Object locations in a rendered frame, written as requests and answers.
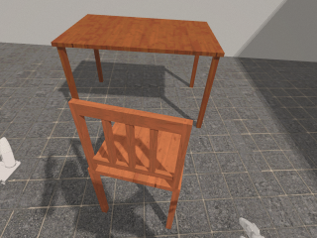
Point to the chair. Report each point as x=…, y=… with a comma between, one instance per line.
x=142, y=147

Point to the robot right hand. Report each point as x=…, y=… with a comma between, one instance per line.
x=251, y=229

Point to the robot left hand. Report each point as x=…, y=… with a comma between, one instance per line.
x=8, y=165

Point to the table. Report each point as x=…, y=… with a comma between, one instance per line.
x=144, y=35

